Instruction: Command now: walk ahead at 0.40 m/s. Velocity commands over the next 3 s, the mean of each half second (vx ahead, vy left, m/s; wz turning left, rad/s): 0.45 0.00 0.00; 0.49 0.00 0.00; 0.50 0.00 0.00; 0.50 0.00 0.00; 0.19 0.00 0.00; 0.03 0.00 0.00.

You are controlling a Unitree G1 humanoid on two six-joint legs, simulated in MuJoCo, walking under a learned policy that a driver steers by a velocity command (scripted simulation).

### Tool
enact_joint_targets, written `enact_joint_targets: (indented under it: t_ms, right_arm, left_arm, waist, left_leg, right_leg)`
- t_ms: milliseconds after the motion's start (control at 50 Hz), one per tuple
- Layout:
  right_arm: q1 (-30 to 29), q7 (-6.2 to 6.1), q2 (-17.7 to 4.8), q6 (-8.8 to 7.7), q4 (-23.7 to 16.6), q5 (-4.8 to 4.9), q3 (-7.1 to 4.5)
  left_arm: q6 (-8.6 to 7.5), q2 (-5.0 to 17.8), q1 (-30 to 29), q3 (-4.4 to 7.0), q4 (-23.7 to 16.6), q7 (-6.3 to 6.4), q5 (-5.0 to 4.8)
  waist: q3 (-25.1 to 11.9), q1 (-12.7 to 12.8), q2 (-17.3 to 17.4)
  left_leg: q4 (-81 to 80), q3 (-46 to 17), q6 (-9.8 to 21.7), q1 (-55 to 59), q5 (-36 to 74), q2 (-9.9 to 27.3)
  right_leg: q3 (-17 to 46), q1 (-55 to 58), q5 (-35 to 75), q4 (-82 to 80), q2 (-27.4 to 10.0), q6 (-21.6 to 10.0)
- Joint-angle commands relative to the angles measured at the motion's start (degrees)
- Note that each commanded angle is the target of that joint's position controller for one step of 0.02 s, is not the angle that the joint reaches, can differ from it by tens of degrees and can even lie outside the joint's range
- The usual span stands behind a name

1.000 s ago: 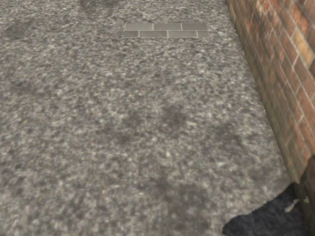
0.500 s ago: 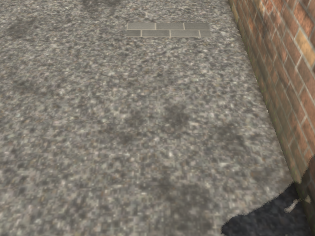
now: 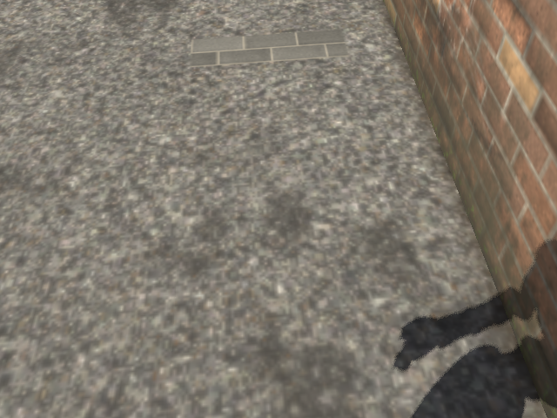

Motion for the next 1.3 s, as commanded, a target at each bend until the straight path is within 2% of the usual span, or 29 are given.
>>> enact_joint_targets:
  t_ms: [20, 40, 60, 80, 100, 140, 200, 280, 440, 500, 540, 560, 580, 600, 620, 640, 680, 720, 840, 940, 1060, 1100, 1140, 1160, 1180, 1200, 1220, 1240, 1300]
  right_arm:
    - [-4.6, 0.36, -8.7, -1.34, -4.3, 0.19, -0.95]
    - [-5.7, 0.39, -8.4, -1.34, -4.5, -0.09, -0.32]
    - [-6.5, 0.34, -2.2, -1.80, -6.3, -2.15, 1.66]
    - [-0.3, 0.53, 0.6, -3.39, -6.7, 0.42, 1.84]
    - [-4.5, 0.32, -3.6, -4.03, -7.7, 2.37, 1.06]
    - [-10.9, -0.36, -5.1, -3.65, -10.6, 1.31, 0.65]
    - [-6.6, -0.60, -5.3, -0.94, -10.0, 0.21, -0.07]
    - [-15.0, -0.42, -4.0, -0.58, -13.1, -1.78, 0.47]
    - [-30.1, 2.44, -2.8, -1.36, -18.5, -0.57, 1.68]
    - [-30.8, 3.69, -3.6, -2.36, -20.0, -0.20, 1.45]
    - [-21.6, 3.64, -7.0, -2.75, -17.9, -0.63, -0.20]
    - [-9.7, 3.39, -9.7, -2.66, -14.2, -0.55, -1.73]
    - [0.6, 2.67, -15.1, -2.24, -11.6, -1.13, -3.03]
    - [2.6, 3.18, -18.7, -2.40, -10.2, -2.22, -3.42]
    - [0.3, 3.09, -12.2, -2.92, -10.6, -2.32, -1.63]
    - [-5.2, 2.83, -9.1, -3.35, -11.2, -2.00, -0.56]
    - [-13.0, 3.00, -5.7, -3.89, -12.3, -2.38, 0.64]
    - [-12.6, 3.04, -3.8, -4.04, -10.9, -2.65, 1.19]
    - [-6.7, 1.58, -7.3, -3.58, -7.7, -2.13, 0.52]
    - [-3.6, 0.70, -8.6, -3.19, -6.3, -1.73, 0.40]
    - [-0.4, 0.24, -9.5, -1.96, -3.5, -1.24, -0.31]
    - [-2.3, 0.11, -10.8, -1.48, -3.8, -1.31, -0.74]
    - [-4.1, -0.02, -9.5, -0.95, -4.7, -1.98, -0.02]
    - [1.4, 0.44, -4.9, -1.68, -6.0, -3.08, 1.42]
    - [4.0, 1.07, -1.3, -3.32, -4.7, -2.15, 2.75]
    - [-0.7, 1.42, -7.7, -4.78, -5.4, -0.22, 1.20]
    - [-5.6, 1.33, -9.5, -5.27, -7.1, 0.62, 0.92]
    - [-8.6, 0.89, -9.5, -5.11, -7.6, -0.10, 0.78]
    - [-6.0, 0.26, -6.3, -2.54, -7.6, -1.68, 0.67]
  left_arm:
    - [-0.49, 7.9, 10.7, 2.89, 1.7, -0.57, -0.30]
    - [-0.82, 10.7, 21.5, 4.45, 4.9, -0.45, 0.08]
    - [-1.41, 14.9, 27.6, 4.58, 6.0, -0.51, 0.46]
    - [-2.57, 13.6, 27.1, 3.58, 5.3, -1.64, 1.91]
    - [-3.37, 11.5, 20.6, 2.85, 4.4, -2.07, 0.94]
    - [-3.41, 6.0, 10.1, 0.57, 1.7, -2.26, 1.36]
    - [-2.82, 4.6, 6.9, -0.11, 1.6, -0.71, 1.38]
    - [-2.86, 5.1, 14.6, -0.12, 3.2, 0.59, 0.16]
    - [-1.03, 7.7, 20.7, 0.63, 2.9, 0.63, 0.05]
    - [-0.35, 8.9, 20.9, 1.18, 3.4, 0.83, -0.87]
    - [0.21, 10.8, 17.5, 1.78, 2.5, 1.11, -0.53]
    - [0.47, 9.8, 16.2, 1.38, 1.7, 1.28, -0.06]
    - [0.16, 7.7, 16.0, 0.57, -0.4, 1.28, 1.20]
    - [-1.50, -1.2, 24.1, -1.85, -0.5, 0.86, 0.12]
    - [-2.99, 5.5, 20.1, -0.15, 0.2, 0.40, -1.54]
    - [-3.72, 8.6, 13.8, 0.63, -2.1, 0.23, -2.47]
    - [-3.41, 8.1, 9.6, 1.21, -3.2, 1.04, -0.95]
    - [-1.97, 6.1, 11.5, 1.42, -3.4, 0.93, -0.68]
    - [0.14, 6.1, 2.6, 2.13, -7.3, 0.93, 0.72]
    - [-0.43, 4.8, -7.2, 1.54, -10.4, -0.06, 0.12]
    - [-1.36, 5.9, -12.5, 1.29, -14.1, -1.52, -0.50]
    - [-1.70, 8.1, -7.7, 2.20, -13.5, -1.73, -0.52]
    - [-1.77, 13.5, 9.9, 4.79, -8.7, -0.90, -0.53]
    - [-1.35, 19.4, 19.1, 6.12, -7.1, -0.53, 1.45]
    - [-1.33, 17.5, 21.0, 5.39, -6.1, -1.04, 1.32]
    - [-1.42, 12.9, 18.3, 3.93, -6.7, -1.05, 1.08]
    - [-1.29, 10.6, 14.2, 3.11, -7.4, -0.75, 0.78]
    - [-1.39, 9.2, 9.1, 2.40, -8.5, -0.79, 0.89]
    - [-2.37, 9.3, 6.1, 2.05, -8.5, -1.58, 1.94]
  waist:
    - [1.1, 9.6, 4.6]
    - [-4.9, 14.4, 1.4]
    - [-7.4, 13.8, -16.0]
    - [-15.7, 8.8, -21.0]
    - [-6.1, 7.4, -12.3]
    - [1.9, 4.4, -2.3]
    - [2.6, 0.0, -8.1]
    - [4.3, 2.0, -3.2]
    - [6.4, 7.1, -5.0]
    - [6.9, 5.8, -7.6]
    - [1.4, -0.1, -9.0]
    - [-5.6, -5.3, -8.6]
    - [-14.5, -7.7, -1.0]
    - [-24.6, -3.1, 17.3]
    - [-20.7, -4.5, 11.1]
    - [-11.2, -3.6, 7.2]
    - [-4.4, 0.2, -0.7]
    - [-3.8, 2.6, 2.7]
    - [2.9, 1.7, 1.4]
    - [5.2, -1.3, 2.1]
    - [6.4, -2.1, 2.9]
    - [3.1, 0.9, 4.5]
    - [-8.0, 8.9, 4.6]
    - [-17.9, 7.9, -7.2]
    - [-23.9, 6.8, -16.9]
    - [-17.2, 7.9, -12.8]
    - [-10.0, 6.8, -9.1]
    - [-4.9, 4.7, -3.8]
    - [-2.5, -0.1, -4.5]
  left_leg:
    - [6.4, -5.3, 8.2, -16.2, 35.2, 10.1]
    - [23.0, -1.2, 5.6, -20.7, 42.6, 6.8]
    - [50.5, 0.6, 1.9, -34.7, 9.2, 0.8]
    - [59.3, -12.0, 2.9, -44.4, -4.3, -5.4]
    - [62.0, -11.6, 4.0, -50.7, -0.8, -1.2]
    - [57.5, -9.5, 5.9, -47.4, 10.3, 5.4]
    - [46.1, -8.3, 3.8, -35.9, 15.8, 8.7]
    - [33.3, -7.3, 1.1, -42.7, 22.8, 9.0]
    - [10.9, -2.6, 0.6, -39.9, 29.8, 4.9]
    - [5.9, -1.9, 3.0, -36.1, 25.5, 3.3]
    - [4.6, -0.4, 5.3, -23.8, 22.7, 0.3]
    - [6.4, -0.1, 6.8, -8.4, 23.4, -0.8]
    - [7.9, -14.0, 9.8, 9.4, 23.6, 10.4]
    - [-5.1, -45.0, 20.0, 25.0, 6.3, 22.8]
    - [-9.9, -48.5, 17.6, 22.3, 3.1, 21.9]
    - [-9.6, -38.3, 14.7, 14.4, 8.7, 20.0]
    - [-11.5, -24.5, 12.8, -1.2, 22.4, 15.8]
    - [-14.5, -19.3, 12.4, -5.2, 24.9, 13.3]
    - [-18.9, -11.8, 13.2, -7.6, 28.3, 12.4]
    - [-19.9, -6.8, 10.7, -6.8, 26.7, 10.1]
    - [-13.9, -7.2, 9.6, 5.6, 31.9, 14.9]
    - [-8.3, -6.8, 8.4, 7.1, 45.3, 15.0]
    - [13.0, -3.1, 5.1, -1.1, 52.4, 9.6]
    - [35.5, -1.1, 1.5, -23.4, 30.9, 2.7]
    - [49.9, -7.3, 0.2, -35.8, -5.9, -4.2]
    - [55.4, -12.5, 1.6, -41.2, -5.4, -0.7]
    - [54.8, -10.6, 2.2, -43.0, -1.4, 2.2]
    - [50.8, -8.9, 2.1, -40.9, 4.3, 5.3]
    - [43.3, -8.8, 2.0, -32.5, 9.1, 8.2]
  right_leg:
    - [-7.6, 23.9, 2.8, -7.1, 7.6, -2.7]
    - [-6.3, 36.2, 2.9, -6.9, 6.9, -4.4]
    - [20.1, 42.4, -3.7, -13.8, -8.7, -9.6]
    - [53.4, 49.0, -14.9, -32.0, -19.1, -18.4]
    - [50.8, 43.5, -22.2, -32.9, -19.3, -16.8]
    - [33.3, 25.8, -17.2, -32.0, -15.2, -12.5]
    - [16.7, 14.8, -3.1, -35.2, -8.0, -9.1]
    - [10.6, 22.9, 14.6, -37.1, -8.0, -10.5]
    - [4.5, 32.5, 16.0, -35.6, -7.6, -8.5]
    - [5.5, 36.4, 20.6, -33.0, -10.6, -8.3]
    - [3.4, 37.9, 37.4, -23.7, -9.9, -6.3]
    - [0.8, 33.5, 41.4, -11.9, -6.9, -4.7]
    - [-2.2, 20.3, 22.0, 7.3, -2.3, -2.0]
    - [3.4, 1.1, -15.1, 27.3, 8.2, 0.2]
    - [10.6, -5.7, -17.2, 34.7, 5.8, -1.3]
    - [8.6, -9.9, -12.7, 35.5, 3.0, -2.7]
    - [6.8, -5.0, -2.8, 28.8, -2.3, -3.0]
    - [7.1, -0.7, 0.7, 24.7, -4.2, -2.8]
    - [4.8, -9.6, 12.3, 10.9, -4.8, 0.4]
    - [1.5, -4.6, 24.2, -7.1, -1.3, 0.7]
    - [1.7, -6.0, 16.5, -15.0, 0.0, -1.7]
    - [-0.1, 2.1, 12.0, -15.9, 2.4, -3.3]
    - [0.0, 27.8, 11.4, -15.2, 2.9, -6.9]
    - [21.8, 52.4, 9.7, -14.3, -11.6, -14.0]
    - [44.6, 59.4, 3.4, -25.9, -19.4, -19.4]
    - [39.8, 54.2, -0.9, -27.5, -17.0, -16.1]
    - [30.9, 46.2, 0.3, -28.2, -15.0, -13.3]
    - [24.0, 36.4, 5.8, -30.2, -13.0, -12.0]
    - [16.2, 24.5, 12.9, -35.2, -9.2, -12.9]
Next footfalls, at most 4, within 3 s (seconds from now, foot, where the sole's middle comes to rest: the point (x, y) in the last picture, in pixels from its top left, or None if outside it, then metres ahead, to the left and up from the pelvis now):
0.04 right None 0.15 -0.14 -0.76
0.56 left None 0.49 0.12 -0.76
1.14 right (338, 290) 0.82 -0.12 -0.76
1.74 left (248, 198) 1.16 0.12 -0.76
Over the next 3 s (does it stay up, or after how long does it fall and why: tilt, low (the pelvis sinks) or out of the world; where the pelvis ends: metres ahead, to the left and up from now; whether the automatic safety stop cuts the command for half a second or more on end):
stays up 1.32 0.02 0.01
